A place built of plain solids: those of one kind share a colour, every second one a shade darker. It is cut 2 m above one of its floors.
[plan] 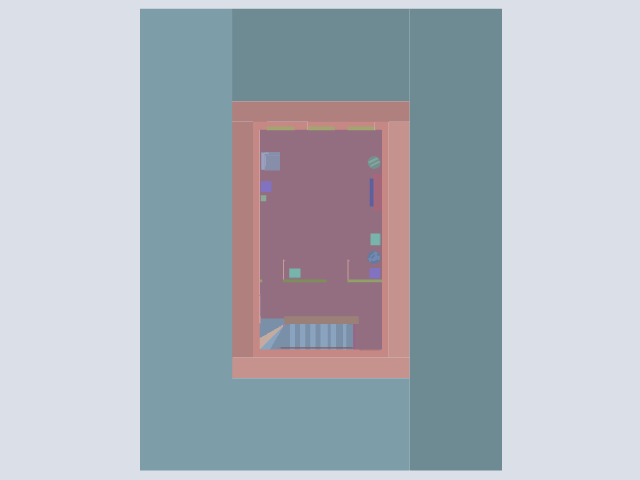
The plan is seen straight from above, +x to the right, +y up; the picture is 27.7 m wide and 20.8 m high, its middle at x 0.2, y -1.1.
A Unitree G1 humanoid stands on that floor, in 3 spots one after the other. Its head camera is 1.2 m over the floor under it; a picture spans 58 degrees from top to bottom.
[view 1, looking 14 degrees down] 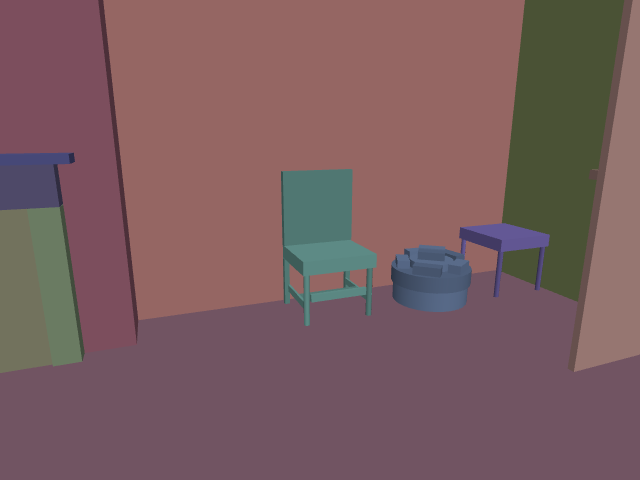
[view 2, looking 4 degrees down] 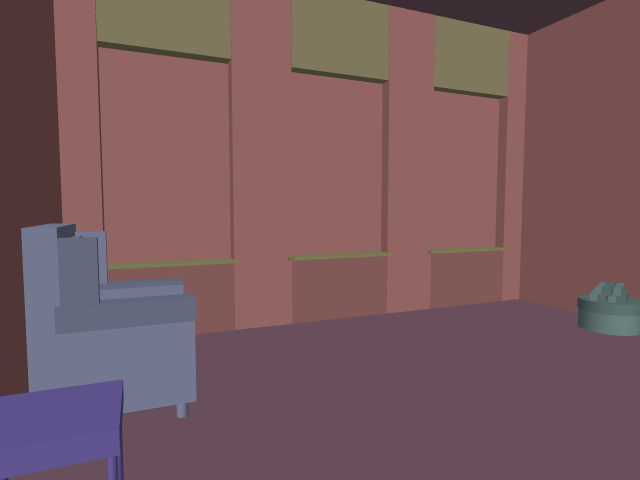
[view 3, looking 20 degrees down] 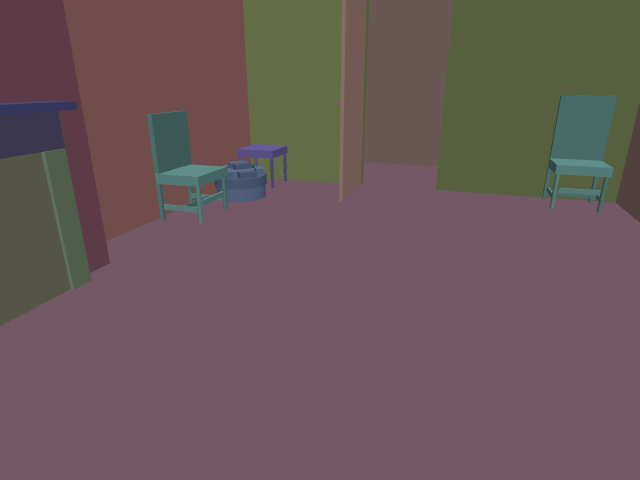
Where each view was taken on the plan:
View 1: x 0.00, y -0.01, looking -21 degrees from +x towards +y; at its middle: parlour_chair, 3.08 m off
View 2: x -1.83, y -0.57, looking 67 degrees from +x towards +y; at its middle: wall_storey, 4.78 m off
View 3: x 0.24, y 2.38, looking -72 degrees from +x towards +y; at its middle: floor_storey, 3.51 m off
